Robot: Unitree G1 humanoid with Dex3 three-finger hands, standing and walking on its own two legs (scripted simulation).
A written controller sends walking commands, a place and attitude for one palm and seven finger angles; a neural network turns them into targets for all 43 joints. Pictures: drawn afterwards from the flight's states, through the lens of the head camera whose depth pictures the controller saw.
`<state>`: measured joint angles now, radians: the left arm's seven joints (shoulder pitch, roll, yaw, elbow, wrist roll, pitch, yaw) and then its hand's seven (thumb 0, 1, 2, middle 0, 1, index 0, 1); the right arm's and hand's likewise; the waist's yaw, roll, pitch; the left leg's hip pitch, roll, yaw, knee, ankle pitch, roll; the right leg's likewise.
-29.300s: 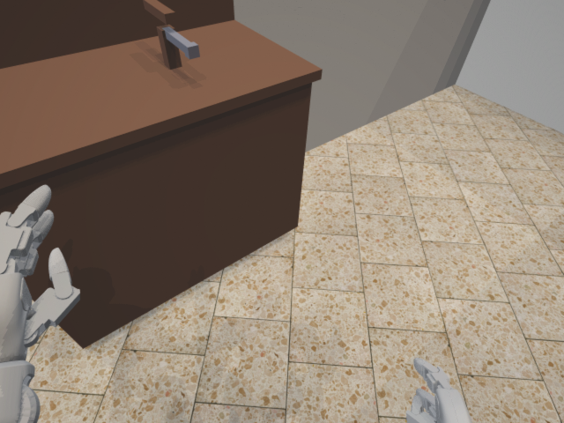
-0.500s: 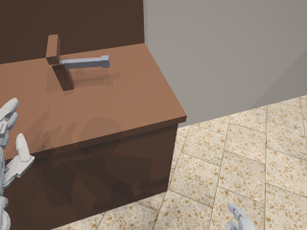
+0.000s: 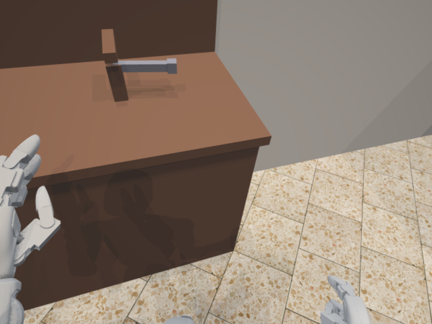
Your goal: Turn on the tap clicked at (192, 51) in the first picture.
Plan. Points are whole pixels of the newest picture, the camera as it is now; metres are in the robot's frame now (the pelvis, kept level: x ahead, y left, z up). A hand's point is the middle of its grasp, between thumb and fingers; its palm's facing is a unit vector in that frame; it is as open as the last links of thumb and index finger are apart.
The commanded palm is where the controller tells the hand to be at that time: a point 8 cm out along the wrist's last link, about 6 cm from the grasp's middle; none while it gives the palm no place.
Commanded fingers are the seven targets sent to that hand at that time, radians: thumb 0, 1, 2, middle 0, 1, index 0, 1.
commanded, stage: stop stepping back and stand still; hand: left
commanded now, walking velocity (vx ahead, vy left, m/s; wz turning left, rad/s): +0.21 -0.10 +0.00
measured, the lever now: (172, 66) +0.67 +0.19 +0.15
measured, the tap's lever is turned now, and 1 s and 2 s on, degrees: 80 80 80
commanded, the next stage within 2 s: stand and check the lever's angle in 1.18 s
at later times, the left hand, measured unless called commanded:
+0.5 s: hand (10, 258) +0.15 +0.28 +0.15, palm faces +0.37 -0.88 -0.28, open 7.4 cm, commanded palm +0.10 +0.32 +0.19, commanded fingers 0.00 0.90 0.90 -0.20 -0.30 -0.20 -0.30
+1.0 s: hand out of the picture +0.14 +0.31 +0.17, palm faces +0.37 -0.85 -0.37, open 7.4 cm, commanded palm +0.09 +0.35 +0.19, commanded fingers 0.00 0.90 0.90 -0.20 -0.30 -0.20 -0.30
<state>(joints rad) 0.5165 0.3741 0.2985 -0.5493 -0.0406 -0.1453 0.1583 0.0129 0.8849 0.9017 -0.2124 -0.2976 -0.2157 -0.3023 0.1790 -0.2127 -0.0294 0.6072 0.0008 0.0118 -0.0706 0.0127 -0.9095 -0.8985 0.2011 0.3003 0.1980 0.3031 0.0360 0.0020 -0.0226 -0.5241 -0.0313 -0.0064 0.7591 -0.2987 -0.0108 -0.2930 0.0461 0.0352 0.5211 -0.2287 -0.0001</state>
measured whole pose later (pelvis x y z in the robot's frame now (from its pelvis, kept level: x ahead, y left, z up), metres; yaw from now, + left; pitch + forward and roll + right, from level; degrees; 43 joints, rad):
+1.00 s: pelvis -0.07 +0.07 +0.01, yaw -1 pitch -1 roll -1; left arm 0.47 0.36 0.32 -0.49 -0.05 -0.09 0.15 0.01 0.89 0.90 -0.21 -0.30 -0.21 -0.30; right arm 0.19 -0.19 0.00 0.62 0.01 -0.07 -0.07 0.02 -0.91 -0.90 0.20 0.30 0.20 0.30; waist 0.00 0.00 0.02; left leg -0.26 0.03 0.04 0.51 -0.23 0.01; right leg -0.17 0.03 -0.02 0.48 -0.29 -0.02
